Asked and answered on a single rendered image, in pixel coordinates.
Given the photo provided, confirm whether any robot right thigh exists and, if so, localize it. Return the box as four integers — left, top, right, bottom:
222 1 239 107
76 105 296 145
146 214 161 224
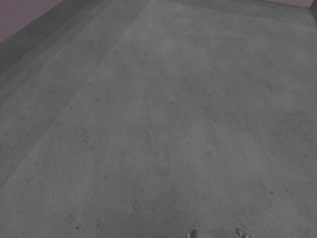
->
185 228 214 238

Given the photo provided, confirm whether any robot right hand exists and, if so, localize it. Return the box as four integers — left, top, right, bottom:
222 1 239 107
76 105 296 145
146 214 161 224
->
235 227 256 238

